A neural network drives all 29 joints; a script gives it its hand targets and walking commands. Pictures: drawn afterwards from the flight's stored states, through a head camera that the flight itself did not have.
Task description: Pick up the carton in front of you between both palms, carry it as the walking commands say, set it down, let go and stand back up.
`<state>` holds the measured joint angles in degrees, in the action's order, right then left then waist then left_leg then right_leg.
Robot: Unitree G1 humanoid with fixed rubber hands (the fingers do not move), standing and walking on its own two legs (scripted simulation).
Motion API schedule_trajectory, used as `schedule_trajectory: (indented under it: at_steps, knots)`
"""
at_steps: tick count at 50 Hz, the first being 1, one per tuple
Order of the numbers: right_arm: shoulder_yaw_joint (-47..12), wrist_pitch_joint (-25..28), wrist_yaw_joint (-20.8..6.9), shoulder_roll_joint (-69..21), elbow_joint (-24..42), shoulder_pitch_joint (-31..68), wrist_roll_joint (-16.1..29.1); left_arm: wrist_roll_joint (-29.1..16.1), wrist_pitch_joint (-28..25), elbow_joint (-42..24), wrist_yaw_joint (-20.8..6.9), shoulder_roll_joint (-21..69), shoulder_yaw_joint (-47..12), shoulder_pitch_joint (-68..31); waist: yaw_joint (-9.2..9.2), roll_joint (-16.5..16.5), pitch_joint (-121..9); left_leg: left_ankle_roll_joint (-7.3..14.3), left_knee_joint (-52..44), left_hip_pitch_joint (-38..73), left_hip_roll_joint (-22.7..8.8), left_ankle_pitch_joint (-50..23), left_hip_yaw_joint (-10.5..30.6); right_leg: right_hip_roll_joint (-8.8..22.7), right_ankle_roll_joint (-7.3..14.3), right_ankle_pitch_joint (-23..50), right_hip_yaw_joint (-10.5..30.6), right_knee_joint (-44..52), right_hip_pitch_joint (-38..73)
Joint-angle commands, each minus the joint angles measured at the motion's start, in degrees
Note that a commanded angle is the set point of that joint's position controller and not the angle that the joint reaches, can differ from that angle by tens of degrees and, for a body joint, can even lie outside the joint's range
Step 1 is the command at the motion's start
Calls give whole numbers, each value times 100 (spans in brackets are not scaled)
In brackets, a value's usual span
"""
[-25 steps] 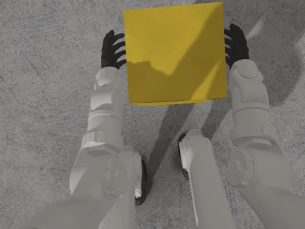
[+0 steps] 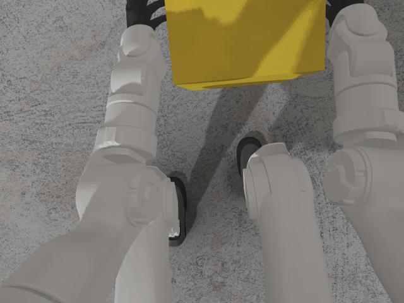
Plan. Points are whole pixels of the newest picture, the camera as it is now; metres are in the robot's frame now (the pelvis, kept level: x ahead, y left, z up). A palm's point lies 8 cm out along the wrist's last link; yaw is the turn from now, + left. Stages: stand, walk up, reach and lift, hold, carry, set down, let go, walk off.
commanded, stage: set down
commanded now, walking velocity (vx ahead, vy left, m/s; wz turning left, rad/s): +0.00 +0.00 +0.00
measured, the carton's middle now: (236, 26) +0.52 -0.16 -0.23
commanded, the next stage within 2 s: none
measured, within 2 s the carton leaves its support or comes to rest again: rests again in 0.56 s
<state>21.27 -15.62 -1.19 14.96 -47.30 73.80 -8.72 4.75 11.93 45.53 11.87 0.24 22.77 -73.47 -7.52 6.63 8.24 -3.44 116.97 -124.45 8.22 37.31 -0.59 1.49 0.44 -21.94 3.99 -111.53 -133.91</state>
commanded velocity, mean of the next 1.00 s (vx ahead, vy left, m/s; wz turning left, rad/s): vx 0.00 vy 0.00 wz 0.00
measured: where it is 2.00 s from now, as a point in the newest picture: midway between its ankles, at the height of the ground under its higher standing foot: (213, 204)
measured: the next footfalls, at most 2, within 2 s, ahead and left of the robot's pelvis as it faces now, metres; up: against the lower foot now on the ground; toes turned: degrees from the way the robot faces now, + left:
none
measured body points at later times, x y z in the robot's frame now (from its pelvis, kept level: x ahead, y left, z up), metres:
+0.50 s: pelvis -0.01 +0.01 -0.03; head +0.35 -0.07 +0.23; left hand +0.55 +0.00 -0.20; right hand +0.49 -0.30 -0.20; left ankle +0.09 +0.12 -0.38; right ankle +0.14 -0.13 -0.38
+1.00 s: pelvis -0.01 +0.01 -0.04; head +0.35 -0.06 +0.21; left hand +0.55 +0.00 -0.21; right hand +0.49 -0.30 -0.22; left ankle +0.09 +0.12 -0.38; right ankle +0.14 -0.13 -0.38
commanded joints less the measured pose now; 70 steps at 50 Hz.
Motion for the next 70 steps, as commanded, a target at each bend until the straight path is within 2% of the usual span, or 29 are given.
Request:
schedule_trajectory:
  at_steps: [1,3,5,8,14,21,31,34,40,50,54,57,59,60,61,62,64,70]
  knots:
    - [-2290,184,-1403,-4423,211,3100,814,-620,-137,-170,-1297,4523,-2618,-3669,-580,-659,-6778,161,-901,976,605,-749,-518,-458,-166,1517,-559,365,5993]
    - [-2420,217,-1419,-4419,384,3332,990,-755,-165,-326,-1275,4555,-2788,-3847,-632,-672,-7061,167,-784,1167,595,-849,-522,-435,-170,1681,-596,241,6071]
    - [-2445,239,-1453,-4392,535,3519,1122,-793,-158,-437,-1260,4653,-2934,-3949,-719,-414,-7106,151,-682,1367,587,-999,-546,-431,-143,1828,-598,195,5927]
    - [-2438,233,-1494,-4418,363,3293,1182,-838,-157,-494,-1278,4766,-3087,-3931,-749,-206,-6960,114,-587,1222,599,-1082,-567,-428,-101,2097,-517,79,6052]
    - [-2118,230,-1572,-4319,-199,3017,1024,-745,-160,-175,-1368,4678,-2895,-3833,-769,-45,-6066,126,-590,866,567,-848,-516,-393,-43,1727,-519,6,5274]
    - [-1873,353,-1608,-3931,-361,3288,984,-688,-229,138,-1359,4444,-2653,-3908,-802,58,-5565,154,-585,972,526,-809,-404,-330,13,1391,-537,-81,4622]
    - [-1667,539,-1617,-3456,-682,3464,1070,-757,-345,343,-1307,4205,-2705,-4111,-966,296,-5279,124,-505,1266,468,-963,-301,-240,89,1350,-495,-221,4241]
    - [-1622,565,-1621,-3313,-838,3446,1038,-596,-320,523,-1328,4069,-2514,-3884,-842,237,-4834,153,-519,997,480,-837,-290,-234,93,1160,-463,-221,4064]
    - [-1403,568,-1598,-3058,-1179,3216,857,-377,-309,897,-1398,3691,-2143,-3624,-735,188,-4239,197,-492,682,478,-590,-288,-253,128,800,-382,-191,3821]
    - [-1012,633,-1461,-2409,-1695,2958,625,-128,-361,1452,-1358,2874,-1677,-3247,-541,235,-3557,210,-453,425,431,-343,-260,-280,197,375,-274,-182,3464]
    - [-856,729,-1361,-2043,-1885,2855,597,-123,-407,1528,-1275,2511,-1641,-3183,-516,207,-3465,168,-433,510,384,-292,-253,-246,167,324,-284,-212,3451]
    - [-605,904,-1158,-1276,-2079,2603,608,-162,-481,1515,-1082,1797,-1615,-3013,-534,121,-3515,89,-416,741,317,-297,-262,-172,85,373,-324,-233,3589]
    - [-187,1114,-798,300,-2267,2081,660,-236,-577,1429,-731,266,-1419,-2608,-594,7,-3677,-4,-397,995,203,-364,-276,-64,8,480,-391,-248,3756]
    - [24,1270,-527,1417,-2334,1795,748,-369,-632,1349,-475,-780,-1420,-2382,-631,-43,-3826,-59,-401,1183,130,-424,-279,-3,-27,567,-437,-244,3869]
    - [126,1415,-295,2008,-2398,1748,854,-549,-657,1306,-282,-1338,-1501,-2365,-654,-80,-3924,-101,-418,1378,80,-478,-253,32,-50,623,-453,-210,3933]
    - [87,1530,-140,2246,-2360,1901,988,-726,-660,1291,-194,-1466,-1590,-2397,-644,-63,-4007,-137,-399,1510,43,-568,-233,54,-53,691,-432,-184,3978]
    - [-87,1691,-8,2493,-2226,2201,1272,-1034,-669,1165,-171,-1526,-1791,-2513,-630,-41,-4238,-182,-315,1635,-48,-795,-201,118,-50,984,-372,-230,4146]
    - [-507,1772,-117,2706,-1725,2506,1870,-1527,-635,340,-209,-1508,-2235,-2810,-682,-105,-5156,-203,-201,1814,-141,-1121,-257,176,45,1835,-271,-380,4975]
